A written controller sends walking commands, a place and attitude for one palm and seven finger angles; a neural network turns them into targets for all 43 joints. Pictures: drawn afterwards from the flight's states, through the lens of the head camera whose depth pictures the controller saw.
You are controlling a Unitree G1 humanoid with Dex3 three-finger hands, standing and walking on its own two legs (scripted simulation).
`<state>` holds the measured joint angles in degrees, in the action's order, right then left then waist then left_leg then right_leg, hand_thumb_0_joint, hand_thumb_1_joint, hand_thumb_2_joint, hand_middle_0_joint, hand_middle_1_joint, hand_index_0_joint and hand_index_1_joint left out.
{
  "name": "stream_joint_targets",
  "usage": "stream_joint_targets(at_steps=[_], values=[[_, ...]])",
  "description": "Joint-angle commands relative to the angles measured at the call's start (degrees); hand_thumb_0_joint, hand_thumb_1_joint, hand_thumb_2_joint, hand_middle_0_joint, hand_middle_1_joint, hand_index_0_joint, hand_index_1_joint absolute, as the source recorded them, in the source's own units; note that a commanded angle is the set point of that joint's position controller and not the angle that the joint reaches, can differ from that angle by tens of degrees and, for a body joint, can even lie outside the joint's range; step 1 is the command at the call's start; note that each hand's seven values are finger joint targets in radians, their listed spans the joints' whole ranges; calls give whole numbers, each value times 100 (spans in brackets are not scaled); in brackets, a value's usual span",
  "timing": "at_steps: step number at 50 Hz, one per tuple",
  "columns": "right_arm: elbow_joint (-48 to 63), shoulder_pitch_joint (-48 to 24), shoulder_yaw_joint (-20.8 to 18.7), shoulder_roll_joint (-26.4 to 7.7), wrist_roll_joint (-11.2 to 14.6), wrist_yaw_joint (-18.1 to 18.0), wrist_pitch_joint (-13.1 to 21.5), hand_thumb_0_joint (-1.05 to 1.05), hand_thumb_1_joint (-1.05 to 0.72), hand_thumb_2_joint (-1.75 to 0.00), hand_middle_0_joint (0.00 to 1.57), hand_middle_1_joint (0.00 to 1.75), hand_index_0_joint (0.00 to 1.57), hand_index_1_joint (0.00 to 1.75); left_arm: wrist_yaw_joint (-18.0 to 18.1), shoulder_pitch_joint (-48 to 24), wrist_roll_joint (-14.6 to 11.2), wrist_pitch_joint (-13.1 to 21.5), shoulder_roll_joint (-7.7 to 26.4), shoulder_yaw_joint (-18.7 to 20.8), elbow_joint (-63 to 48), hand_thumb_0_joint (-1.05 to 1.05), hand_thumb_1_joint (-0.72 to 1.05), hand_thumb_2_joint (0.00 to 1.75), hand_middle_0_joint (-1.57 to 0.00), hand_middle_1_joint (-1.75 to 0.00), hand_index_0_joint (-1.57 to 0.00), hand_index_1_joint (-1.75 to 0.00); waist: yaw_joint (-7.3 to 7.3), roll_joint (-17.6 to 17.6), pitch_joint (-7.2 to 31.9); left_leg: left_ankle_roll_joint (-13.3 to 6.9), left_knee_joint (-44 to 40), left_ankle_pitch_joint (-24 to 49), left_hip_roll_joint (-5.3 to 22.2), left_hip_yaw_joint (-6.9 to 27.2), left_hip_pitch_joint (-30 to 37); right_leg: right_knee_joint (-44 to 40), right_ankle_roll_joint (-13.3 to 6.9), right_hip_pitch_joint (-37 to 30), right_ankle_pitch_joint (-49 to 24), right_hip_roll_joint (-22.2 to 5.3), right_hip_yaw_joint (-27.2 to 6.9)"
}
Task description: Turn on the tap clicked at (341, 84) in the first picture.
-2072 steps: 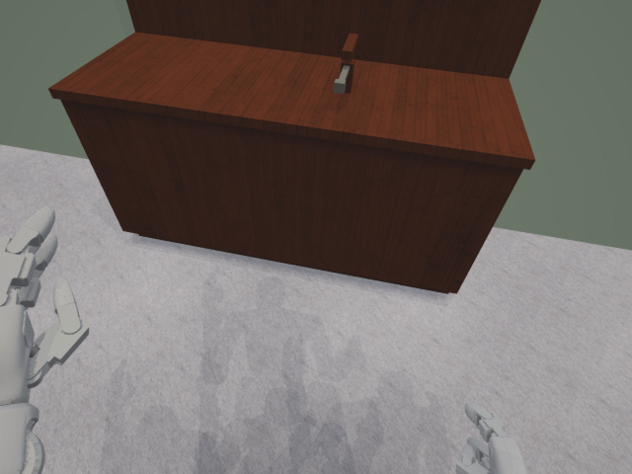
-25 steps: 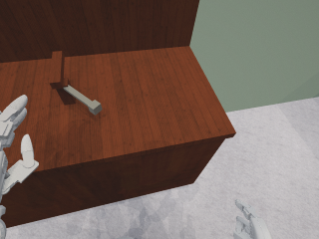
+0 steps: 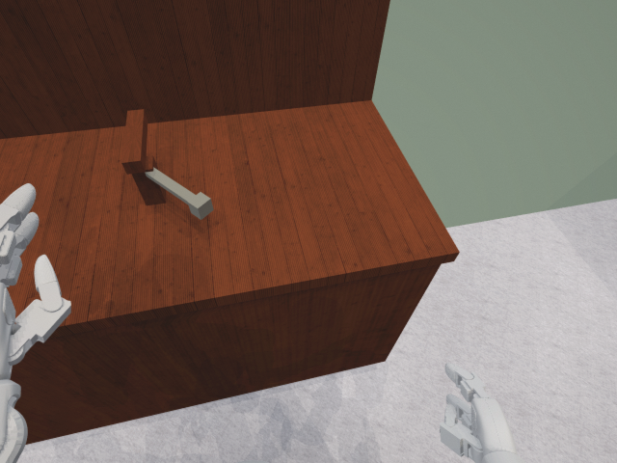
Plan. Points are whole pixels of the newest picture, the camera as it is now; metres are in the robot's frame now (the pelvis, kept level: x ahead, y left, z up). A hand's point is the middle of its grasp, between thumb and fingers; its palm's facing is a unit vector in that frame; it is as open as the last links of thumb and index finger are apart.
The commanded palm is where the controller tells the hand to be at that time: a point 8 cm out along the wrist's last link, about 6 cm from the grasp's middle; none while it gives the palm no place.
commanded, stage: come to a stop and stand still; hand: left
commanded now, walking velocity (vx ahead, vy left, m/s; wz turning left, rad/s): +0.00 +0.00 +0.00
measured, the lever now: (200, 205) +0.47 +0.22 +0.01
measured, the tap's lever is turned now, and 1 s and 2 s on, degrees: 40 40 40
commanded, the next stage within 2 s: look again from close up in 0.06 s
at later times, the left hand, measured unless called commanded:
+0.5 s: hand (72, 300) +0.23 +0.25 +0.15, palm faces +0.37 -0.84 -0.39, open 7.4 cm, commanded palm +0.17 +0.28 +0.18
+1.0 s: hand (77, 353) +0.18 +0.23 +0.15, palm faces +0.54 -0.77 -0.34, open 7.4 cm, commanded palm +0.15 +0.26 +0.16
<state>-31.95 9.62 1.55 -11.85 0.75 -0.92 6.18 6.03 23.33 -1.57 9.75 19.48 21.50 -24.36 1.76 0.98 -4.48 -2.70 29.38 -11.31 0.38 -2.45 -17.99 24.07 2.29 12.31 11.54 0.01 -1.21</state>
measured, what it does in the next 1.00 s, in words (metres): shifts its weight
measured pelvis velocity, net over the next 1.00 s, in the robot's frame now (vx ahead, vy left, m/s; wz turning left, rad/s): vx -0.01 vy -0.06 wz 0.05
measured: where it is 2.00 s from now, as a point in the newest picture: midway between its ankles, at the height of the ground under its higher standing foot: outside the picture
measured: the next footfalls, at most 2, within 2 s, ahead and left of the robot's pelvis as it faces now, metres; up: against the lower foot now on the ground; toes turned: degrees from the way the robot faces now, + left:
none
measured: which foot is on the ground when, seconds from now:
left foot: down 0.00-1.00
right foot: down 0.00-1.00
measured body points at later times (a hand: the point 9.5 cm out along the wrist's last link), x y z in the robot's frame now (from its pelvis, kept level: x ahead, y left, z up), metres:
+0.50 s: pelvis +0.01 +0.00 +0.00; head +0.04 +0.02 +0.45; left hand +0.20 +0.29 +0.17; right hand +0.19 -0.23 -0.07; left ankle +0.05 +0.08 -0.74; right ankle +0.02 -0.15 -0.74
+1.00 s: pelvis -0.01 -0.06 -0.01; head -0.01 -0.06 +0.44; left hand +0.14 +0.26 +0.17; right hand +0.20 -0.26 -0.09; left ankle +0.05 +0.08 -0.74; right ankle +0.01 -0.14 -0.74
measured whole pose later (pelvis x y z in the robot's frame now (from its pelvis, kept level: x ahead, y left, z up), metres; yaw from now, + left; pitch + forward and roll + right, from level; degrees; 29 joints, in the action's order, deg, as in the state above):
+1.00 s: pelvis -0.01 -0.06 -0.01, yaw +3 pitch -2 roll +0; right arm -39.4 9.1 1.3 -12.4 -0.9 -2.3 9.9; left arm 7.9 21.7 -4.3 8.7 19.8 20.6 -20.4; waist 4.9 1.0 -1.7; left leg 1.0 34.9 -13.4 1.5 1.8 -20.1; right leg 35.5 -2.5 15.9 17.7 0.5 5.9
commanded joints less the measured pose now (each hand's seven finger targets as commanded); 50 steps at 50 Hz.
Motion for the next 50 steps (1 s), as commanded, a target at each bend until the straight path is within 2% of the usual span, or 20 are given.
stream_joint_targets(at_steps=[1, 8, 9, 17, 27, 28, 29, 30, 31, 32, 33, 34, 37, 38, 41, 43, 44, 47, 48, 50], values=[[883, -464, -300, -771, -3, -95, 386, 0, -90, -90, 20, 30, 20, 30, 86, -556, 15, 372, 935, 393, -1555, 0, 90, 90, -20, -30, -20, -30, -64, 290, 885, 85, -828, -1080, 500, 531, 527, -426, -328, 36, 35, -289, -145], [814, -414, -347, -800, 7, -124, 422, 0, -90, -90, 20, 30, 20, 30, 183, -216, 14, 389, 1268, 775, -1544, 0, 90, 90, -20, -30, -20, -30, -42, 372, 1026, 108, -819, -538, 515, 570, 619, -301, -328, -192, -348, -288, -69], [819, -397, -323, -750, -2, -116, 402, 0, -90, -90, 20, 30, 20, 30, 153, -175, -22, 410, 1001, 574, -1545, 0, 90, 90, -20, -30, -20, -30, -60, 328, 1015, 113, -781, -409, 510, 555, 618, -294, -327, -211, -437, -290, -38], [788, -351, -385, -778, 44, -101, 364, 0, -90, -90, 20, 30, 20, 30, 72, 65, -89, 447, 957, 520, -1372, 0, 90, 90, -20, -30, -20, -30, -111, 108, 965, 94, -685, -96, 519, 542, 702, -363, -311, -186, -624, -355, -64], [798, -410, -344, -730, 29, -138, 369, 0, -90, -90, 20, 30, 20, 30, 101, -349, -81, 442, 982, 428, -1538, 0, 90, 90, -20, -30, -20, -30, -76, 310, 873, 91, -905, -312, 564, 656, 760, -370, -314, -207, -453, -315, -90], [1491, 594, 776, -1077, 366, -632, 342, 0, -90, -90, 20, 30, 20, 30, 274, -5771, 222, 1398, 6142, 2131, -3444, 0, 90, 90, -20, -30, -20, -30, -358, 1332, 636, -115, -938, -1151, 243, 692, -406, 55, 174, -946, 354, 166, 7], [511, -268, -366, -696, -441, -408, 595, 0, -90, -90, 20, 30, 20, 30, -61, -3482, 726, 115, 2648, 1674, 403, 0, 90, 90, -20, -30, -20, -30, 385, 914, 1952, 307, -762, 1201, 280, 633, 1413, 581, -473, -166, -430, 158, 298], [571, -194, -247, -693, -346, -37, 654, 0, -90, -90, 20, 30, 20, 30, -134, -2519, 333, -114, 1474, 471, 22, 0, 90, 90, -20, -30, -20, -30, -217, 507, 1604, 735, -660, 2720, 283, 825, 1689, 421, -400, 388, -323, 342, 641], [418, 139, -440, -1108, -332, 3, 582, 0, -90, -90, 20, 30, 20, 30, -157, -1931, 62, -278, 1555, 821, -489, 0, 90, 90, -20, -30, -20, -30, 24, 558, 2447, 735, -465, 3388, 470, 924, 2480, 620, -335, 519, -454, 281, 537], [453, -97, -423, -1000, -219, -15, 604, 0, -90, -90, 20, 30, 20, 30, -432, -1664, -427, -594, 870, 422, -531, 0, 90, 90, -20, -30, -20, -30, 273, 648, 2553, 747, -465, 3415, 418, 891, 2717, 620, -325, 518, -360, 180, 497], [387, -227, -407, -962, -65, 21, 642, 0, -90, -90, 20, 30, 20, 30, -652, -706, -815, -955, 464, 315, -139, 0, 90, 90, -20, -30, -20, -30, 330, 761, 2347, 750, -509, 3330, 417, 791, 2749, 564, -324, 498, -293, 199, 493], [337, -375, -352, -1008, -11, 67, 647, 0, -90, -90, 20, 30, 20, 30, -844, -588, -925, -1197, 459, 94, -588, 0, 90, 90, -20, -30, -20, -30, 483, 871, 2014, 662, -529, 2749, 365, 646, 2400, 451, -340, 427, -388, 87, 561], [473, -670, -203, -971, 73, 135, 529, 0, -90, -90, 20, 30, 20, 30, -879, -514, -476, -1602, 623, -267, -750, 0, 90, 90, -20, -30, -20, -30, 307, 426, 595, 445, -682, 828, 207, 560, 943, 306, -390, 424, -477, 89, 802], [540, -779, -185, -969, 97, 134, 480, 0, -90, -90, 20, 30, 20, 30, -730, -452, -267, -1567, 1007, 76, -953, 0, 90, 90, -20, -30, -20, -30, 299, 328, 447, 369, -721, 534, 170, 464, 741, 271, -417, 369, -418, 135, 800], [656, -900, -209, -867, -100, -3, 413, 0, -90, -90, 20, 30, 20, 30, -271, -479, -35, -929, 1398, 713, -1284, 0, 90, 90, -20, -30, -20, -30, 165, -415, 742, 244, -634, -352, 97, 545, 444, 410, -338, 555, 250, 175, 785], [507, -912, -204, -734, -133, -125, 489, 0, -90, -90, 20, 30, 20, 30, 97, -1013, -197, -232, 1881, 1243, -1862, 0, 90, 90, -20, -30, -20, -30, 254, -41, 1048, 249, -550, -949, 48, 506, 520, 388, -307, 670, 723, 223, 656], [449, -884, -208, -610, -159, -146, 571, 0, -90, -90, 20, 30, 20, 30, 231, -1260, -267, 80, 1459, 922, -1869, 0, 90, 90, -20, -30, -20, -30, 250, 320, 1249, 267, -501, -1278, -1, 439, 575, 387, -314, 660, 1000, 183, 582], [-4, -665, -241, -620, -167, -187, 728, 0, -90, -90, 20, 30, 20, 30, 472, -1539, -300, 639, 1295, 812, -1152, 0, 90, 90, -20, -30, -20, -30, 77, 917, 1024, 254, -137, -1874, -86, 401, 440, 325, -299, 987, 1455, 104, 455], [-74, -646, -228, -660, -172, -223, 734, 0, -90, -90, 20, 30, 20, 30, 449, -1749, -269, 628, 1499, 897, -904, 0, 90, 90, -20, -30, -20, -30, 5, 830, 950, 216, 30, -1726, -123, 374, 397, 204, -282, 1050, 1525, 51, 365], [-150, -723, -210, -719, -164, -325, 768, 0, -90, -90, 20, 30, 20, 30, 168, -1870, -357, 417, 1301, 504, -207, 0, 90, 90, -20, -30, -20, -30, -92, 561, 703, 157, 252, -1585, -171, 321, 249, -48, -245, 1069, 1895, -126, 140]])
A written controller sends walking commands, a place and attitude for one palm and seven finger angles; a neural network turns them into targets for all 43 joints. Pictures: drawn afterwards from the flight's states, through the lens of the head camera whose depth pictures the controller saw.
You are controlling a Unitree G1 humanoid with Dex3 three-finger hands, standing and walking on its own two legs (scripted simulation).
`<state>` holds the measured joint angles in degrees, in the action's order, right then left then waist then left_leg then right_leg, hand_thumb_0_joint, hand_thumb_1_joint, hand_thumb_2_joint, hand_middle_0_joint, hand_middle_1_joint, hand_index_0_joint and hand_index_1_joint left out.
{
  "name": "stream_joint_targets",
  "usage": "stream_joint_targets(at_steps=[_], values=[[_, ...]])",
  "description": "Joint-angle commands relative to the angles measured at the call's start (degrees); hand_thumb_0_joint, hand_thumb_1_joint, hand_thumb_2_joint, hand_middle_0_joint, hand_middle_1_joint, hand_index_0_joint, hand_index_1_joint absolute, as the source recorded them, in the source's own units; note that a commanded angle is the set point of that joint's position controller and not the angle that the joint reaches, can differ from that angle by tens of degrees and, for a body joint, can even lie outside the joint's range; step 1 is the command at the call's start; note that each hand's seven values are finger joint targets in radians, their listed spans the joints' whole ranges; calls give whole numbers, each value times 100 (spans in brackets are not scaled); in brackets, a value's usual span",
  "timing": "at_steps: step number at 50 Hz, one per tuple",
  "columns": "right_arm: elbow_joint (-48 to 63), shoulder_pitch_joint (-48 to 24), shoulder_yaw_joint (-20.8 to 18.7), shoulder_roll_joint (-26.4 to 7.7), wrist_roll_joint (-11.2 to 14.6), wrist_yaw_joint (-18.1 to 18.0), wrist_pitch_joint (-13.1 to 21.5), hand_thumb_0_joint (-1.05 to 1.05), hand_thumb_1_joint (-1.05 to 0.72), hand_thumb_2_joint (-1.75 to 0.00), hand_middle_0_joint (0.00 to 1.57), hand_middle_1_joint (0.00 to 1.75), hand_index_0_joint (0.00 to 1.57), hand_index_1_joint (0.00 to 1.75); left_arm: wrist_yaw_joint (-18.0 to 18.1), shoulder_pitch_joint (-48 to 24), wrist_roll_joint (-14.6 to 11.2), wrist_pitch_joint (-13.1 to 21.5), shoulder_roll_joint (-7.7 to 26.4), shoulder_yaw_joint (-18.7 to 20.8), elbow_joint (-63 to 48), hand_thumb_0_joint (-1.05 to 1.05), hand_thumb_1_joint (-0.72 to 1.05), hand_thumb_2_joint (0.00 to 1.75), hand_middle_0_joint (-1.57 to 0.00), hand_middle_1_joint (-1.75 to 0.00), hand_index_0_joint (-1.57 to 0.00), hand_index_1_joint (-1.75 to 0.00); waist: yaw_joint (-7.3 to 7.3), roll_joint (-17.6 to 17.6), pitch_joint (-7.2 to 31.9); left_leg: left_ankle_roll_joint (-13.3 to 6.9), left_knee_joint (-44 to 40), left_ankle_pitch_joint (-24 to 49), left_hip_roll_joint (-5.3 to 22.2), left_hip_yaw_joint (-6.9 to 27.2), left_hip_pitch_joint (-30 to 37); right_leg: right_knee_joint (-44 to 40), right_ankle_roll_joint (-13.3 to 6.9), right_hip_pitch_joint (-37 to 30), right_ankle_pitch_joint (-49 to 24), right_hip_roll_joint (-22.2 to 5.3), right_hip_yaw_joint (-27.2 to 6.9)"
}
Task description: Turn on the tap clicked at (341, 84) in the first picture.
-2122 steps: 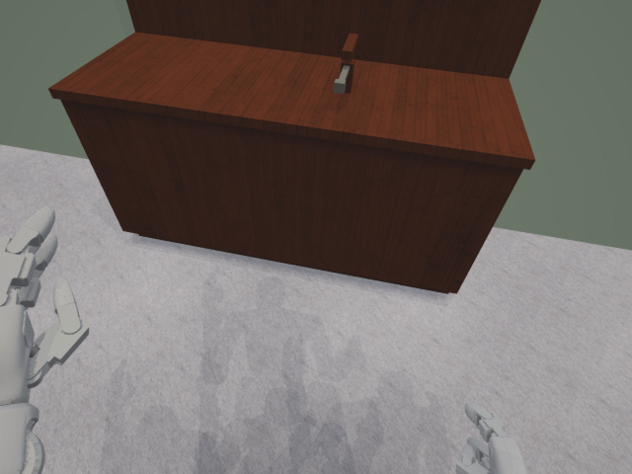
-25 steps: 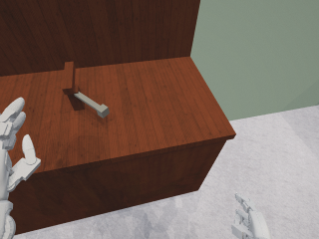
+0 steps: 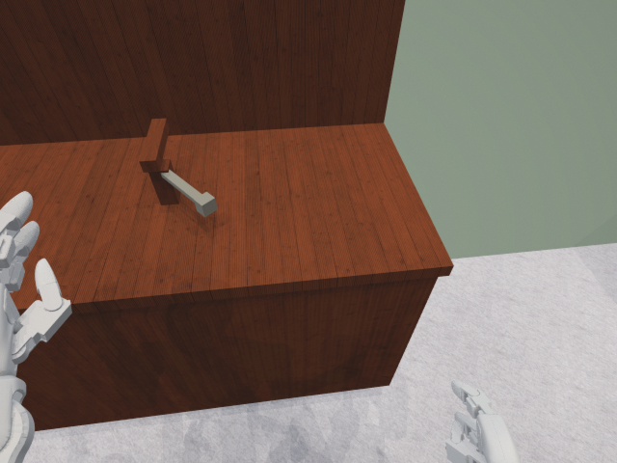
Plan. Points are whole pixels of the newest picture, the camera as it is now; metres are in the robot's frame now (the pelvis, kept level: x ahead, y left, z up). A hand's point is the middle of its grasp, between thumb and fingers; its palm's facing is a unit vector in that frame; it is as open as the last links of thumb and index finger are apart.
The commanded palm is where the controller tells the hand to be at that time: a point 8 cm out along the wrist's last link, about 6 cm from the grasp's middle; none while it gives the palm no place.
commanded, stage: turn the palm inward beside the body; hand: left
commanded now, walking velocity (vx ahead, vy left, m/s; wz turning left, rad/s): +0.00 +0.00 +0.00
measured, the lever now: (205, 204) +0.49 +0.26 +0.03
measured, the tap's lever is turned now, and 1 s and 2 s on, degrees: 40 40 40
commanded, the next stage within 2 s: reach beside the lever's end, fingers flat in 1.76 s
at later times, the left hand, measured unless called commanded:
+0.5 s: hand (116, 289) +0.24 +0.25 +0.14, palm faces +0.44 -0.85 -0.29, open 7.4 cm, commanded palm +0.19 +0.28 +0.16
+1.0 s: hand (112, 316) +0.21 +0.25 +0.13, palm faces +0.42 -0.89 -0.16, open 7.4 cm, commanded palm +0.16 +0.29 +0.14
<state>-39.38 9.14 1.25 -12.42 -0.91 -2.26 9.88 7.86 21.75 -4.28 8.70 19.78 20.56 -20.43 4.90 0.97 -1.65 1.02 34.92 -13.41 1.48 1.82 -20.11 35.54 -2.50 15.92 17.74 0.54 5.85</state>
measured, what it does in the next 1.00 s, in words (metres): stands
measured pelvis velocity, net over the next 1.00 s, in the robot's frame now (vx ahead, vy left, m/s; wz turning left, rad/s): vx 0.03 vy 0.01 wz -0.02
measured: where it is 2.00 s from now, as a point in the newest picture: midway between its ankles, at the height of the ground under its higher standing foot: outside the picture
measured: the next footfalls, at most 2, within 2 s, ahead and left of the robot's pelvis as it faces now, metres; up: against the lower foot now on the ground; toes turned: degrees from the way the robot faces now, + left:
none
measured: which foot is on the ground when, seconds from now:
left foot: down 0.00-1.00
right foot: down 0.00-1.00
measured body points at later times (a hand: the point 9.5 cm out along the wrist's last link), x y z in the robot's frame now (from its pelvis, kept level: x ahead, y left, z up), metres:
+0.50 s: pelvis +0.05 -0.02 +0.00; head +0.04 -0.06 +0.45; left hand +0.21 +0.29 +0.16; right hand +0.21 -0.28 -0.10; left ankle +0.07 +0.13 -0.72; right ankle +0.02 -0.09 -0.72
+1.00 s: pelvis +0.03 +0.01 +0.00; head +0.01 +0.00 +0.44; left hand +0.19 +0.29 +0.14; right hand +0.23 -0.20 -0.07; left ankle +0.07 +0.13 -0.73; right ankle +0.02 -0.09 -0.73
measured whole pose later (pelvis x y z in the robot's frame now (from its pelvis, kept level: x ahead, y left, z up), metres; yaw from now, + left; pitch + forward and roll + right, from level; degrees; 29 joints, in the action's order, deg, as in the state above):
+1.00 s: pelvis +0.03 +0.01 +0.00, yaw -1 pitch +0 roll +0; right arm -38.8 10.6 2.8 -12.6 0.3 -5.1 17.6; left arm 6.4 29.4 -10.9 3.1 12.4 13.6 -23.8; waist 5.0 2.8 2.5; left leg 0.4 38.9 -17.0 -1.4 4.2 -22.0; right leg 38.4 -1.6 17.8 20.8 0.2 4.3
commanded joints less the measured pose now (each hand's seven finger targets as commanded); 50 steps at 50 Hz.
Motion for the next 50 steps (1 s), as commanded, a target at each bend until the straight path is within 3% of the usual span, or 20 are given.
stream_joint_targets(at_steps=[1, 4, 7, 8, 9, 12, 13, 15, 19, 21, 24, 26, 28, 32, 33, 36, 41, 45, 48, 50], values=[[551, -748, -179, -712, 29, -264, 392, 0, -90, -90, 20, 30, 20, 30, -218, -1727, -148, 318, 1270, 429, -289, 0, 90, 90, -20, -30, -20, -30, -384, 561, 261, -215, -207, -1281, -300, -145, 361, -1378, 239, 703, 1583, -281, -775], [578, -881, -161, -788, 149, -466, 383, 0, -90, -90, 20, 30, 20, 30, -762, -1990, -402, -426, 1186, 16, 155, 0, 90, 90, -20, -30, -20, -30, -316, 181, 46, -206, -86, -1012, -278, -92, 194, -1737, 256, 588, 2140, -502, -1282], [639, -1073, -213, -800, 159, -558, 395, 0, -90, -90, 20, 30, 20, 30, -891, -1863, -461, -814, 1571, 470, 162, 0, 90, 90, -20, -30, -20, -30, -91, -387, 132, -114, 104, -761, -145, 140, -175, -1735, 358, 226, 2168, -792, -1723], [658, -1060, -226, -791, 181, -532, 431, 0, -90, -90, 20, 30, 20, 30, -854, -1646, -473, -768, 1762, 788, 72, 0, 90, 90, -20, -30, -20, -30, -23, -400, 223, -87, 136, -654, -120, 193, -216, -1647, 373, 130, 1924, -817, -1793], [729, -1050, -228, -717, 159, -486, 460, 0, -90, -90, 20, 30, 20, 30, -824, -1459, -504, -598, 1567, 789, -275, 0, 90, 90, -20, -30, -20, -30, 20, -558, 417, -102, 101, -524, -105, 258, -245, -1477, 391, -6, 1466, -820, -1702], [741, -771, -299, -661, 104, -371, 580, 0, -90, -90, 20, 30, 20, 30, -629, -618, -644, 49, 1607, 1313, -914, 0, 90, 90, -20, -30, -20, -30, 151, -460, 1080, -149, 172, -73, -136, 258, -126, -1032, 418, -301, -172, -688, -1463], [730, -688, -314, -668, 131, -328, 632, 0, -90, -90, 20, 30, 20, 30, -555, -301, -674, 215, 1774, 1537, -1041, 0, 90, 90, -20, -30, -20, -30, 217, -72, 1254, -148, 184, 96, -167, 218, -92, -872, 418, -403, -718, -661, -1442], [727, -503, -319, -632, 129, -273, 721, 0, -90, -90, 20, 30, 20, 30, -493, 249, -772, 409, 1356, 1437, -936, 0, 90, 90, -20, -30, -20, -30, 135, -17, 1219, -212, 211, 603, -226, 58, 76, -576, 427, -347, -1894, -502, -1087], [717, -332, -352, -715, 185, -298, 776, 0, -90, -90, 20, 30, 20, 30, -552, 545, -912, 126, 941, 1176, -718, 0, 90, 90, -20, -30, -20, -30, 30, -87, 1137, -266, 208, 1077, -283, -111, 152, -383, 514, -433, -3308, -487, -812], [754, -294, -363, -751, 218, -358, 797, 0, -90, -90, 20, 30, 20, 30, -637, 440, -929, -66, 822, 972, -706, 0, 90, 90, -20, -30, -20, -30, -41, -180, 917, -288, 169, 1078, -281, -122, 151, -422, 513, -272, -3269, -438, -730], [780, -236, -373, -787, 200, -415, 923, 0, -90, -90, 20, 30, 20, 30, -735, 327, -909, -42, 733, 740, -986, 0, 90, 90, -20, -30, -20, -30, -101, -243, 1003, -344, 153, 1182, -304, -102, 323, -425, 490, -156, -3168, -382, -643], [767, -165, -394, -820, 160, -421, 1028, 0, -90, -90, 20, 30, 20, 30, -768, 197, -868, 175, 716, 595, -1255, 0, 90, 90, -20, -30, -20, -30, -150, -311, 1160, -371, 171, 1323, -302, -63, 466, -367, 470, -85, -3069, -327, -561], [761, -153, -385, -807, 128, -393, 1153, 0, -90, -90, 20, 30, 20, 30, -716, 120, -792, 408, 810, 579, -1595, 0, 90, 90, -20, -30, -20, -30, -109, 8, 1250, -374, 193, 1467, -311, -69, 588, -310, 388, -5, -2807, -264, -478], [722, -147, -391, -772, 106, -335, 1226, 0, -90, -90, 20, 30, 20, 30, -512, 462, -763, 635, 621, 555, -1430, 0, 90, 90, -20, -30, -20, -30, -32, -71, 1320, -334, 169, 1338, -321, -24, 496, -245, 275, 90, -2125, -184, -327], [722, -215, -375, -766, 125, -327, 1231, 0, -90, -90, 20, 30, 20, 30, -454, 560, -741, 569, 665, 638, -1386, 0, 90, 90, -20, -30, -20, -30, 11, 149, 1272, -325, 164, 1316, -328, -40, 491, -262, 237, 99, -2018, -173, -323], [814, -332, -310, -721, 166, -318, 1170, 0, -90, -90, 20, 30, 20, 30, -336, 661, -819, 306, 334, 394, -1253, 0, 90, 90, -20, -30, -20, -30, 20, 45, 1046, -275, 28, 961, -296, 2, 328, -321, 199, 200, -1476, -147, -221], [932, -485, -204, -722, 183, -380, 1097, 0, -90, -90, 20, 30, 20, 30, -297, 394, -837, -160, 139, 35, -1390, 0, 90, 90, -20, -30, -20, -30, -33, -33, 751, -274, -178, 434, -253, 120, 281, -477, 180, 359, -779, -102, -189], [969, -538, -136, -704, 159, -370, 1134, 0, -90, -90, 20, 30, 20, 30, -205, 155, -680, -153, 122, -203, -1693, 0, 90, 90, -20, -30, -20, -30, -69, 200, 709, -259, -267, 105, -225, 233, 345, -468, 147, 500, -314, -73, -188], [990, -586, -93, -706, 136, -364, 1153, 0, -90, -90, 20, 30, 20, 30, -60, 188, -622, -98, 262, -107, -1800, 0, 90, 90, -20, -30, -20, -30, -49, 247, 663, -252, -351, -387, -241, 312, 206, -479, 137, 561, 71, -63, -206], [996, -615, -73, -672, 121, -337, 1162, 0, -90, -90, 20, 30, 20, 30, 15, 275, -602, -57, 125, -211, -1801, 0, 90, 90, -20, -30, -20, -30, -46, 320, 709, -215, -400, -664, -223, 376, 179, -404, 125, 592, 217, -63, -174]])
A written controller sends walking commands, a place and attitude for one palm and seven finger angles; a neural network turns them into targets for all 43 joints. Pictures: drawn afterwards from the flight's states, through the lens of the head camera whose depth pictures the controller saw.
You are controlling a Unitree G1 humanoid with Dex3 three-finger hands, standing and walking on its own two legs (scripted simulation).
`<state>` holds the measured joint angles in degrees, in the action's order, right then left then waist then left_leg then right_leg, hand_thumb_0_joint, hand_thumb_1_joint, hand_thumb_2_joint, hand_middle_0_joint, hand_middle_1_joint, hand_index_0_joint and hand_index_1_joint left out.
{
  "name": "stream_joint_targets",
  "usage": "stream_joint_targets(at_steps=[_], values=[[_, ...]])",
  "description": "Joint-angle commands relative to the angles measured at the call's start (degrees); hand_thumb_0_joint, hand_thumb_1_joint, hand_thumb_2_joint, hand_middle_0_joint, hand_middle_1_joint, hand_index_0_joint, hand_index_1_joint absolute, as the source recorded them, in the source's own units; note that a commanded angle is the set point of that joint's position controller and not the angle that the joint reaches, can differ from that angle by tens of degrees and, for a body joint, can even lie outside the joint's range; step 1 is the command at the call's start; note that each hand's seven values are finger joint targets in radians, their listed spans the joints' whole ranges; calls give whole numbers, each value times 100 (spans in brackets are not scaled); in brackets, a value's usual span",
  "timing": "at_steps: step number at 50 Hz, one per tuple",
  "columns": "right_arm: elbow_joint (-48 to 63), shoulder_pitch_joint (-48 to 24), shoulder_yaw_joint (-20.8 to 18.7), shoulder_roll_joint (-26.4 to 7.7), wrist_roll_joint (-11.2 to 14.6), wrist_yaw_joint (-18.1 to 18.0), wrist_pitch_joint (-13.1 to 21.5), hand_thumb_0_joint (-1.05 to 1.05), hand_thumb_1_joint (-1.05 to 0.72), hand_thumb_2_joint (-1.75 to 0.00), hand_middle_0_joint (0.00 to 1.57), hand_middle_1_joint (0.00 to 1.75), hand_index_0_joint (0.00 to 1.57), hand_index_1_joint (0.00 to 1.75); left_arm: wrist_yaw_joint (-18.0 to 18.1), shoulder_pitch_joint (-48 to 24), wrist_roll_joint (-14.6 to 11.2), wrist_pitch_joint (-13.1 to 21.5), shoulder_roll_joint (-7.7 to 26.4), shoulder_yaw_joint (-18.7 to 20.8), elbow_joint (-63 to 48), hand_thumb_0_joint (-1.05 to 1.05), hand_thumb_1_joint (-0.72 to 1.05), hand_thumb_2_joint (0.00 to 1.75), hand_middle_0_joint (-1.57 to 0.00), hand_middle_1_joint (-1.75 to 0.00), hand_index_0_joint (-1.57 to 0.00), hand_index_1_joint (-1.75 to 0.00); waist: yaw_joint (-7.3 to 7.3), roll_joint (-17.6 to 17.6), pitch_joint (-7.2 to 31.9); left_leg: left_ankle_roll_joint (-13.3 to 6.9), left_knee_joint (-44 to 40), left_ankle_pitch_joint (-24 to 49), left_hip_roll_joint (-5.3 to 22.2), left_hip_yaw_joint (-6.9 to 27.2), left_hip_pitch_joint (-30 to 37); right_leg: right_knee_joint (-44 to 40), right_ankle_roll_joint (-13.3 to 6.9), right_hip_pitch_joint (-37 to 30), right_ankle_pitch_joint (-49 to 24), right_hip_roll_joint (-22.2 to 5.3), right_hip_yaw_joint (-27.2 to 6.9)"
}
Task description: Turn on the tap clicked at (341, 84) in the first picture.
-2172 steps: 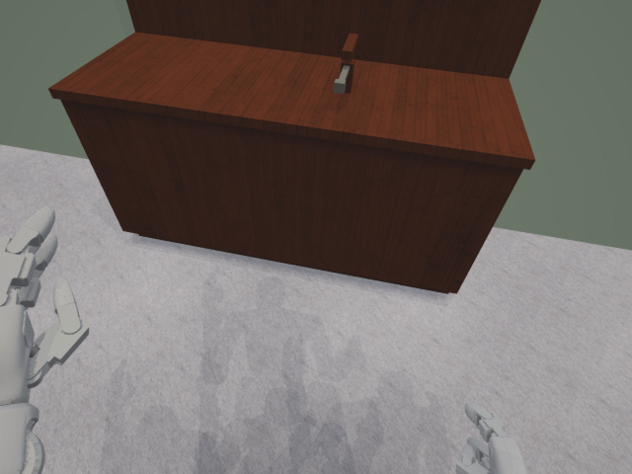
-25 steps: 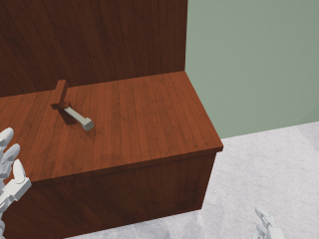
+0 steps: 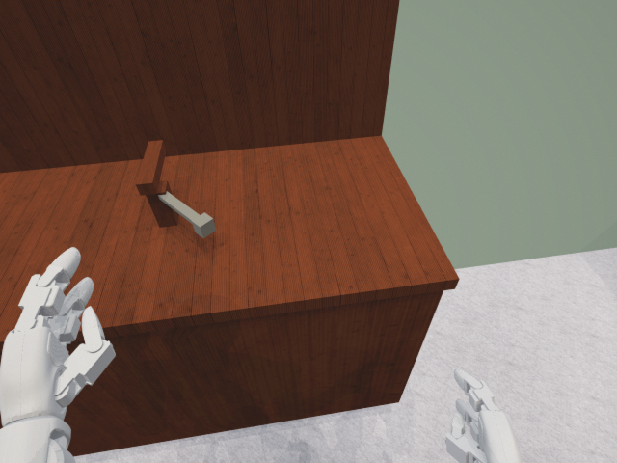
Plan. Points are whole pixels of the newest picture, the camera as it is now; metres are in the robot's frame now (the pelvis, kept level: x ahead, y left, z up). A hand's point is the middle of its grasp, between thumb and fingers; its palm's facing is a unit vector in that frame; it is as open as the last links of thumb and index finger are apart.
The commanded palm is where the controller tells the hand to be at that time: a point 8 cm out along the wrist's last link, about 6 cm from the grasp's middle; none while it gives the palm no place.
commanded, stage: turn the palm inward beside the body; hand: left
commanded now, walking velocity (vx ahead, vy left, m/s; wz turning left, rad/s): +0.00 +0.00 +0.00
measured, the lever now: (204, 225) +0.46 +0.26 +0.03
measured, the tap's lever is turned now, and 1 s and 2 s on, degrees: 40 40 40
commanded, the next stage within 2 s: reach beside the lever's end, fingers flat in 0.76 s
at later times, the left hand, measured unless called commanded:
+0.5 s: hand (119, 347) +0.18 +0.22 +0.14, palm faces +0.47 -0.88 -0.12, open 7.4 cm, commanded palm +0.13 +0.26 +0.15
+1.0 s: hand (139, 338) +0.20 +0.21 +0.13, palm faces +0.48 -0.87 -0.14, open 7.4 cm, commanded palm +0.16 +0.26 +0.13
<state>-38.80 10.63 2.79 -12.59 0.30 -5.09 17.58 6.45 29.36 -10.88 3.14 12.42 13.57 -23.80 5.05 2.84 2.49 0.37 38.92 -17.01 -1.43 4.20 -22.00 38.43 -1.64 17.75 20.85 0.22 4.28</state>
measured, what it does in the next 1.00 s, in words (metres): stands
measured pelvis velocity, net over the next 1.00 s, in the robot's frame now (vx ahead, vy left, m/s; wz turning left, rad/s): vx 0.02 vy -0.03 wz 0.01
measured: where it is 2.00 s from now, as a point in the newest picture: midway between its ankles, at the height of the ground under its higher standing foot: outside the picture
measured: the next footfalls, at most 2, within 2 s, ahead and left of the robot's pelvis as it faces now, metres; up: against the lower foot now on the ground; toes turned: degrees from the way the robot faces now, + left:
none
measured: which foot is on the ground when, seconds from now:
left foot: down 0.00-1.00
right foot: down 0.00-1.00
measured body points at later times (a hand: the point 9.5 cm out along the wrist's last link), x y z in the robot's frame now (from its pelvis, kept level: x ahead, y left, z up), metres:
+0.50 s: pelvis +0.00 -0.01 +0.00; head -0.01 -0.03 +0.45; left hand +0.15 +0.27 +0.14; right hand +0.20 -0.22 -0.07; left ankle +0.04 +0.12 -0.72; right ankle +0.00 -0.10 -0.72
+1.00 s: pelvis +0.02 -0.03 +0.00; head +0.01 -0.06 +0.45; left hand +0.17 +0.26 +0.14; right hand +0.22 -0.25 -0.08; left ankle +0.04 +0.12 -0.72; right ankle +0.00 -0.10 -0.72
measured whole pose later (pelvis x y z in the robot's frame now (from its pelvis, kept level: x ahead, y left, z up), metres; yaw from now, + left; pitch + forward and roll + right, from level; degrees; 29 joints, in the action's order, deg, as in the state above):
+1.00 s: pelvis +0.02 -0.03 +0.00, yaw +0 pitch +2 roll +0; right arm -38.8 11.8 1.8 -14.3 0.5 -5.1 16.8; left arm 7.2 29.7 -14.1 1.1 11.7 14.6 -21.9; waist 4.5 4.0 4.2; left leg 2.2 39.0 -18.6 0.0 5.6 -22.2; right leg 39.2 -3.9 18.1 22.9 1.8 5.6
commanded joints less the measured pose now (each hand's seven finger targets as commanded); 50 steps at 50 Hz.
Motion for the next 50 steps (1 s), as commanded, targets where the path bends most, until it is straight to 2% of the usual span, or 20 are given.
stream_joint_targets(at_steps=[1, 3, 4, 7, 10, 13, 14, 16, 21, 25, 27, 28, 29, 36, 39, 40, 43, 47, 48, 50], values=[[945, -789, -219, -649, 0, -44, 391, 0, -90, -90, 20, 30, 20, 30, 189, -430, 59, 498, 791, 439, -1492, 0, 90, 90, -20, -30, -20, -30, -65, 237, 297, -150, -799, -377, 61, 136, 373, -696, 31, 420, -72, -32, -29], [941, -781, -210, -662, 1, -36, 375, 0, -90, -90, 20, 30, 20, 30, 257, -226, 43, 417, 859, 555, -1418, 0, 90, 90, -20, -30, -20, -30, -28, 288, 253, -132, -847, -552, 60, 169, 249, -695, 26, 397, 4, -32, -21], [979, -839, -192, -632, 10, -29, 363, 0, -90, -90, 20, 30, 20, 30, 256, -251, 18, 381, 643, 346, -1476, 0, 90, 90, -20, -30, -20, -30, -76, 229, 222, -133, -852, -610, 69, 177, 247, -675, 35, 418, 17, -39, -2], [988, -842, -208, -677, 4, -35, 350, 0, -90, -90, 20, 30, 20, 30, 286, -190, -70, 285, 637, 366, -1464, 0, 90, 90, -20, -30, -20, -30, -82, -67, 219, -155, -816, -691, 75, 188, 174, -717, 48, 407, 80, -28, 5], [997, -800, -222, -682, 7, -36, 372, 0, -90, -90, 20, 30, 20, 30, 307, -207, -107, 258, 668, 401, -1601, 0, 90, 90, -20, -30, -20, -30, -82, -57, 371, -152, -721, -332, 67, 151, 249, -697, 43, 352, -118, -32, 6], [957, -753, -216, -696, -8, -41, 404, 0, -90, -90, 20, 30, 20, 30, 362, -250, -73, 266, 819, 513, -1652, 0, 90, 90, -20, -30, -20, -30, -70, 230, 336, -144, -678, -256, 50, 139, 234, -695, 32, 392, -145, -39, -23], [977, -766, -194, -661, 0, -30, 414, 0, -90, -90, 20, 30, 20, 30, 342, -285, -95, 277, 590, 297, -1691, 0, 90, 90, -20, -30, -20, -30, -114, 216, 310, -134, -680, -216, 50, 151, 258, -670, 25, 393, -176, -51, -4], [965, -741, -209, -695, -8, -34, 443, 0, -90, -90, 20, 30, 20, 30, 342, -240, -154, 271, 637, 373, -1606, 0, 90, 90, -20, -30, -20, -30, -111, -37, 313, -153, -639, -204, 46, 144, 209, -698, 38, 380, -172, -51, -3], [970, -712, -237, -712, 14, -55, 452, 0, -90, -90, 20, 30, 20, 30, 231, -130, -243, 131, 635, 406, -1509, 0, 90, 90, -20, -30, -20, -30, -76, -186, 396, -193, -518, 205, 11, 28, 274, -785, 59, 262, -477, -67, -59], [979, -646, -230, -702, 28, -29, 434, 0, -90, -90, 20, 30, 20, 30, 226, -174, -200, 92, 664, 412, -1572, 0, 90, 90, -20, -30, -20, -30, -67, 21, 414, -166, -496, 483, 10, -3, 347, -741, 45, 200, -746, -80, -50], [986, -624, -251, -711, 11, -24, 431, 0, -90, -90, 20, 30, 20, 30, 222, -166, -229, 121, 636, 419, -1572, 0, 90, 90, -20, -30, -20, -30, -79, -201, 473, -197, -402, 664, -6, -52, 356, -738, 72, 156, -1007, -87, -70], [970, -612, -254, -721, 12, -25, 428, 0, -90, -90, 20, 30, 20, 30, 236, -126, -225, 116, 787, 561, -1557, 0, 90, 90, -20, -30, -20, -30, -46, -62, 485, -205, -383, 688, -21, -60, 347, -762, 73, 145, -1054, -88, -98], [988, -605, -239, -689, 17, -19, 420, 0, -90, -90, 20, 30, 20, 30, 216, -133, -259, 136, 602, 427, -1512, 0, 90, 90, -20, -30, -20, -30, -78, -291, 439, -202, -383, 678, -26, -65, 309, -746, 90, 136, -1083, -98, -85], [1021, -592, -254, -702, 26, -5, 417, 0, -90, -90, 20, 30, 20, 30, 193, -215, -231, 198, 630, 395, -1519, 0, 90, 90, -20, -30, -20, -30, -79, -90, 444, -223, -309, 697, -47, -128, 335, -787, 103, 132, -1199, -136, -182], [1035, -581, -257, -695, 29, -21, 401, 0, -90, -90, 20, 30, 20, 30, 155, -146, -265, 159, 625, 411, -1478, 0, 90, 90, -20, -30, -20, -30, -86, -337, 509, -243, -274, 792, -53, -145, 340, -812, 142, 51, -1423, -159, -220], [1027, -563, -267, -708, 30, -24, 395, 0, -90, -90, 20, 30, 20, 30, 146, -121, -286, 158, 648, 463, -1412, 0, 90, 90, -20, -30, -20, -30, -72, -449, 504, -245, -259, 817, -50, -143, 306, -819, 156, 18, -1503, -159, -239], [1008, -551, -275, -707, 48, -33, 386, 0, -90, -90, 20, 30, 20, 30, 137, -150, -272, 147, 757, 558, -1444, 0, 90, 90, -20, -30, -20, -30, -44, -176, 509, -237, -254, 875, -57, -163, 341, -827, 145, 2, -1579, -169, -256], [920, -537, -301, -729, 16, -67, 295, 0, -90, -90, 20, 30, 20, 30, 147, -321, -322, 180, 849, 809, -890, 0, 90, 90, -20, -30, -20, -30, -95, -601, 403, -245, -219, 820, -62, -164, 202, -838, 203, 49, -1681, -174, -331], [874, -527, -319, -732, 35, -80, 256, 0, -90, -90, 20, 30, 20, 30, 133, -275, -335, 167, 1018, 1035, -736, 0, 90, 90, -20, -30, -20, -30, -45, -551, 412, -238, -239, 838, -64, -179, 181, -861, 194, -6, -1689, -158, -341], [862, -555, -315, -714, 45, -97, 221, 0, -90, -90, 20, 30, 20, 30, 83, -645, -380, 228, 968, 1003, -677, 0, 90, 90, -20, -30, -20, -30, -105, -364, 502, -227, -232, 847, -74, -202, 246, -856, 205, -4, -1733, -187, -385]])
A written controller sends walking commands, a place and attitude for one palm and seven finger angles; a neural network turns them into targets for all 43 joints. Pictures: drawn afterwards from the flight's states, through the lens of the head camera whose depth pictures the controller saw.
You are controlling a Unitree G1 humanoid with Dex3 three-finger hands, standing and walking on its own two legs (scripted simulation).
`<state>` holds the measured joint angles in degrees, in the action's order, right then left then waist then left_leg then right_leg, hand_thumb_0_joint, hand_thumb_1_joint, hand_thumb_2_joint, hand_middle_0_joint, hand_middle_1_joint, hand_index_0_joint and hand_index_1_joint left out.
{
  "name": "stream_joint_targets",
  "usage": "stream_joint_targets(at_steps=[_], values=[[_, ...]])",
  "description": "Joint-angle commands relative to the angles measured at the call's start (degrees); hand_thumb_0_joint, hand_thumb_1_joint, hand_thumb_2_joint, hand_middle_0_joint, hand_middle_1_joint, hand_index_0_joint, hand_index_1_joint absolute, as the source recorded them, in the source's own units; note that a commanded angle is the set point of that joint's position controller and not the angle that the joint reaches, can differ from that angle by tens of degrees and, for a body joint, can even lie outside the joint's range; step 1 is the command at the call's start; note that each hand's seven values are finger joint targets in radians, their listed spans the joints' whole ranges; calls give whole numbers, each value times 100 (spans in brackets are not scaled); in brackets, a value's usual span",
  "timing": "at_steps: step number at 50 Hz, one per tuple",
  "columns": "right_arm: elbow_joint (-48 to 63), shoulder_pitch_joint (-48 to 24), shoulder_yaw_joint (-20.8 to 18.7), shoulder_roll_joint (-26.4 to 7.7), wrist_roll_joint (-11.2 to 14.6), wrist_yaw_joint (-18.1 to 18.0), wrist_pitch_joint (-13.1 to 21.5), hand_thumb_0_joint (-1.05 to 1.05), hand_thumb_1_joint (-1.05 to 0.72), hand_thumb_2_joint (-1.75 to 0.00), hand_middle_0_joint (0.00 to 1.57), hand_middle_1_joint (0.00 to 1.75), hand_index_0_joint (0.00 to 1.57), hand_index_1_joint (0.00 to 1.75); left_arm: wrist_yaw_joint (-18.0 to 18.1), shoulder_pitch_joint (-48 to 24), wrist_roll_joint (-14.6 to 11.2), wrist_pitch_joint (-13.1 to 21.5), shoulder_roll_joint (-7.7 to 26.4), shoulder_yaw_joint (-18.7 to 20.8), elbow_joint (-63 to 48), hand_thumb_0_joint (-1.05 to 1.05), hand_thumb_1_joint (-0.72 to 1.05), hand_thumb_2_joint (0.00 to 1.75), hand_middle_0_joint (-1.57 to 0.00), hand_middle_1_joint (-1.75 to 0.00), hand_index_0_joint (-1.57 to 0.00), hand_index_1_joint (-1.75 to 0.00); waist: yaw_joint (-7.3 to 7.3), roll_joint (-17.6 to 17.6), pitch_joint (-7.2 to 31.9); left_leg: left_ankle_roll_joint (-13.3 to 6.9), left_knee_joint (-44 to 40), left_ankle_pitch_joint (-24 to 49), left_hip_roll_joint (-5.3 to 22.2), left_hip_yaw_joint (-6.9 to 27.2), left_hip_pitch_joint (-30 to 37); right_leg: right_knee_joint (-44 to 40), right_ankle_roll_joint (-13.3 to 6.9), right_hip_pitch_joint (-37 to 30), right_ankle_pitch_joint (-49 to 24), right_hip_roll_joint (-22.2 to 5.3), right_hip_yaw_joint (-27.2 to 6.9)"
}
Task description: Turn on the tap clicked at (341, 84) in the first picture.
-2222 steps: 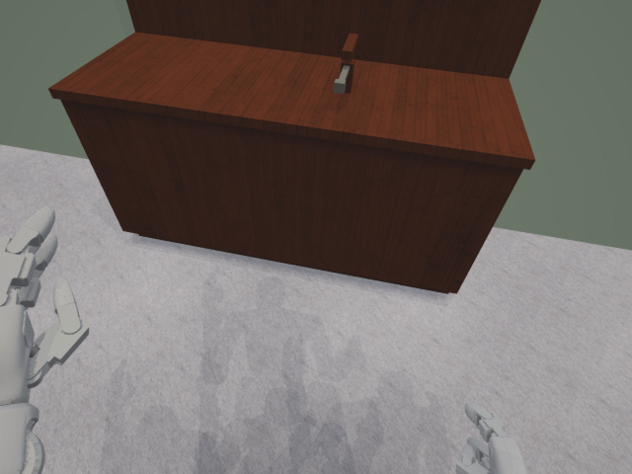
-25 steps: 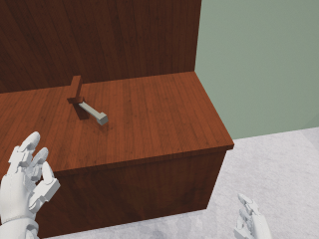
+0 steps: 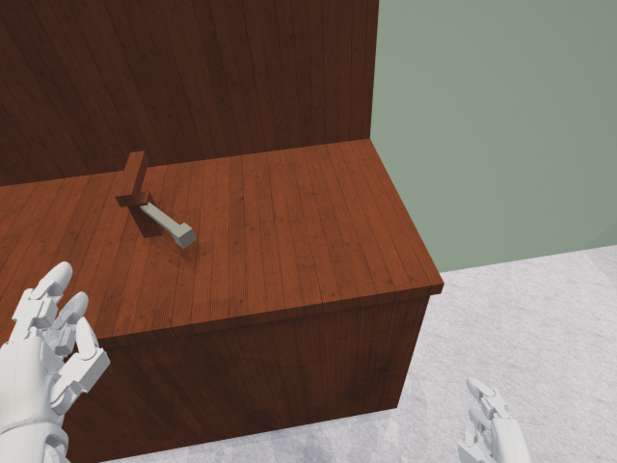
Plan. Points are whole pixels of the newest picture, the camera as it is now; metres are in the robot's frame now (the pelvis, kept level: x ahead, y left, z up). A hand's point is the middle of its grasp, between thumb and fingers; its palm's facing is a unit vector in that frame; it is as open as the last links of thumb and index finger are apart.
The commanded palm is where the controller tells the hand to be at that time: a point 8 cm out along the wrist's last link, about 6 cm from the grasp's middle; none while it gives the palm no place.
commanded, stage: reach beside the lever's end, fingers flat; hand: left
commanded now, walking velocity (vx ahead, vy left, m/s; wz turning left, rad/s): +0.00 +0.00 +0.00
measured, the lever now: (183, 235) +0.45 +0.28 +0.03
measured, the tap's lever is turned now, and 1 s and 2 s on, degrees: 40 40 40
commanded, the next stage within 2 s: none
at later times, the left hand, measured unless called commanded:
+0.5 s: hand (82, 320) +0.23 +0.31 +0.10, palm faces +0.51 -0.85 -0.12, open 7.5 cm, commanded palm +0.19 +0.35 +0.10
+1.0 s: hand (84, 293) +0.29 +0.36 +0.07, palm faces +0.52 -0.85 -0.12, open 7.6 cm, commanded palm +0.25 +0.39 +0.07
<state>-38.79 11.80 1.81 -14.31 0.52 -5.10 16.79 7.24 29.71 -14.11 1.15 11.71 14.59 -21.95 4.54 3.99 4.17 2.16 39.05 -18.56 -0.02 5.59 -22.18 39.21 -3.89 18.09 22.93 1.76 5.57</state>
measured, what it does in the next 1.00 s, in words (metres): stands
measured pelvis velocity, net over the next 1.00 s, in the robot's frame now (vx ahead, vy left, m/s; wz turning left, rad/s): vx -0.01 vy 0.04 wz -0.03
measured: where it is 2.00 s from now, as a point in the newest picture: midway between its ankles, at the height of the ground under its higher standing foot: outside the picture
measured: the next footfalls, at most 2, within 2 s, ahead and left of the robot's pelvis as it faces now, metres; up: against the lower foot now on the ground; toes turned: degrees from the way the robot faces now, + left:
none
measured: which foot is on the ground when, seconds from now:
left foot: down 0.00-1.00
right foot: down 0.00-1.00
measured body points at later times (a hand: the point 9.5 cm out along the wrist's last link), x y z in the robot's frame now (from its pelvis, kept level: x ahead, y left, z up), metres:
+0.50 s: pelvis -0.01 +0.02 +0.00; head +0.01 +0.00 +0.45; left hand +0.20 +0.35 +0.11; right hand +0.16 -0.23 -0.09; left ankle +0.02 +0.15 -0.72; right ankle -0.02 -0.07 -0.72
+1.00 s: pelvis -0.01 +0.04 -0.01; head +0.03 +0.04 +0.44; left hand +0.26 +0.40 +0.08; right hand +0.14 -0.20 -0.11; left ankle +0.02 +0.15 -0.72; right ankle -0.02 -0.07 -0.72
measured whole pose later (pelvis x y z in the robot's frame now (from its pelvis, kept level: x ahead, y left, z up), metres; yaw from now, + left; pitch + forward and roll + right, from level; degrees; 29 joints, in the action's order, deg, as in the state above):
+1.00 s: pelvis -0.01 +0.04 -0.01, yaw -2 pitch +8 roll -2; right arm -40.2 12.9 0.9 -14.3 -0.2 -4.2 12.2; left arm 2.5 -1.1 -12.1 11.4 18.7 27.4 18.6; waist 0.8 2.2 4.1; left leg -0.5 44.6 -19.6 -0.9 3.4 -33.1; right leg 42.0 -0.8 28.1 22.0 0.7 3.5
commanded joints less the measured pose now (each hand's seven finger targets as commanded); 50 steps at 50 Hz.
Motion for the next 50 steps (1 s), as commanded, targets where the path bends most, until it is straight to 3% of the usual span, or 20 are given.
stream_joint_targets(at_steps=[1, 4, 7, 9, 12, 13, 15, 18, 20, 23, 24, 26, 28, 29, 34, 36, 43, 46, 48, 50], values=[[827, -664, -220, -534, 29, -100, 301, 0, -90, -90, 20, 30, 20, 30, -14, -803, -70, 477, 1055, 946, -791, 0, 90, 90, -20, -30, -20, -30, -58, -430, 320, -396, -253, 1024, -211, -338, 259, -917, 415, -42, -1945, -333, -501], [750, -663, -222, -534, 33, -110, 340, 0, -90, -90, 20, 30, 20, 30, -85, -1156, -77, 647, 1139, 1010, -604, 0, 90, 90, -20, -30, -20, -30, -115, -179, 363, -391, -262, 1006, -215, -323, 289, -917, 396, 1, -1868, -339, -521], [661, -627, -249, -588, 29, -135, 377, 0, -90, -90, 20, 30, 20, 30, -213, -1339, -126, 798, 1257, 1131, -186, 0, 90, 90, -20, -30, -20, -30, -153, -497, 370, -404, -229, 899, -212, -308, 172, -942, 430, 30, -1793, -330, -576], [625, -669, -251, -587, 59, -149, 394, 0, -90, -90, 20, 30, 20, 30, -311, -1548, -156, 829, 1324, 1180, 33, 0, 90, 90, -20, -30, -20, -30, -162, -290, 361, -397, -269, 827, -217, -323, 182, -964, 411, 63, -1651, -328, -585], [565, -667, -265, -634, 66, -187, 378, 0, -90, -90, 20, 30, 20, 30, -414, -1862, -215, 817, 1437, 1305, 491, 0, 90, 90, -20, -30, -20, -30, -171, -425, 370, -399, -281, 739, -225, -301, 76, -998, 411, 76, -1504, -322, -621], [531, -688, -278, -630, 97, -196, 377, 0, -90, -90, 20, 30, 20, 30, -417, -1984, -202, 819, 1592, 1446, 581, 0, 90, 90, -20, -30, -20, -30, -165, -207, 427, -397, -285, 776, -231, -326, 118, -1009, 399, 52, -1529, -327, -645], [570, -679, -278, -630, 78, -189, 379, 0, -90, -90, 20, 30, 20, 30, -435, -2032, -193, 836, 1531, 1400, 651, 0, 90, 90, -20, -30, -20, -30, -133, -115, 567, -387, -325, 820, -239, -329, 166, -945, 376, 18, -1540, -307, -570], [559, -630, -295, -649, 67, -160, 383, 0, -90, -90, 20, 30, 20, 30, -392, -2212, -149, 929, 1638, 1514, 877, 0, 90, 90, -20, -29, -20, -29, -125, -145, 655, -388, -324, 921, -231, -313, 158, -865, 362, 21, -1647, -274, -506], [587, -595, -307, -655, 43, -122, 389, 0, -90, -90, 20, 30, 20, 30, -381, -2256, -122, 1029, 1481, 1367, 942, 0, 90, 90, -19, -28, -19, -28, -150, -163, 692, -381, -315, 968, -221, -310, 200, -782, 353, 85, -1698, -244, -423], [547, -520, -349, -705, 40, -91, 349, 0, -90, -90, 20, 30, 20, 30, -377, -2245, -120, 1125, 1738, 1662, 1305, 0, 90, 90, -19, -28, -19, -28, -118, -290, 775, -383, -289, 1025, -211, -300, 90, -726, 342, 62, -1769, -214, -415], [580, -509, -336, -705, 35, -82, 327, 0, -90, -90, 20, 30, 20, 30, -402, -2345, -122, 1141, 1600, 1519, 1328, 0, 90, 90, -19, -27, -19, -27, -147, -341, 768, -380, -304, 1008, -225, -290, 55, -681, 342, 82, -1747, -216, -382], [559, -511, -344, -727, 45, -86, 291, 0, -90, -90, 20, 30, 20, 30, -428, -2642, -119, 1158, 1682, 1550, 1537, 0, 90, 90, -19, -27, -19, -27, -200, -287, 663, -370, -304, 813, -209, -276, -10, -700, 336, 244, -1479, -194, -388], [553, -483, -347, -736, 40, -90, 261, 0, -90, -90, 20, 30, 20, 30, -411, -2845, -57, 1208, 1855, 1669, 1556, 0, 90, 90, -19, -26, -19, -26, -188, -55, 729, -367, -320, 811, -202, -247, 27, -662, 301, 276, -1374, -172, -374], [564, -499, -331, -725, 30, -86, 255, 0, -90, -90, 20, 30, 20, 30, -420, -3043, -28, 1236, 1727, 1490, 1501, 0, 90, 90, -19, -26, -19, -26, -252, 154, 787, -360, -307, 818, -201, -248, 102, -617, 294, 342, -1354, -174, -356], [502, -413, -321, -783, -1, -84, 233, 0, -90, -90, 20, 30, 20, 30, -389, -3762, 90, 1424, 1738, 1317, 1779, 0, 90, 90, -18, -25, -18, -25, -406, 87, 827, -331, -291, 613, -145, -91, 110, -482, 263, 638, -1036, -110, -284], [482, -373, -336, -821, -11, -88, 203, 0, -90, -90, 20, 30, 20, 30, -398, -3788, 80, 1431, 1822, 1408, 2134, 0, 90, 90, -18, -24, -18, -24, -383, -53, 849, -325, -276, 527, -137, -50, 16, -448, 252, 685, -961, -87, -281], [545, -187, -358, -844, -39, -39, -27, 0, -90, -90, 20, 30, 20, 30, -408, -3858, 176, 1336, 2154, 1730, 2681, 0, 90, 90, -18, -22, -18, -22, -245, 124, 1229, -258, -175, 1072, -126, -39, -24, -259, 231, 560, -1339, -70, -240], [594, -115, -387, -848, -55, 0, -142, 0, -90, -90, 20, 30, 20, 30, -433, -3932, 135, 1397, 2190, 1818, 2815, 0, 90, 90, -17, -22, -17, -22, -283, -47, 1298, -258, -60, 1279, -117, -67, -124, -191, 252, 579, -1538, -48, -228], [561, -59, -394, -853, -57, 14, -211, 0, -90, -90, 20, 30, 20, 30, -455, -4035, 183, 1477, 2366, 1966, 2939, 0, 90, 90, -17, -21, -17, -21, -267, 182, 1296, -252, 7, 1419, -108, -75, -149, -130, 241, 629, -1595, -42, -247], [564, -10, -401, -851, -64, 40, -251, 0, -90, -90, 20, 30, 20, 30, -512, -4287, 194, 1581, 2239, 1802, 2996, 0, 90, 90, -17, -21, -17, -21, -356, 232, 1275, -245, 55, 1384, -87, -57, -126, -83, 239, 810, -1496, -22, -237]])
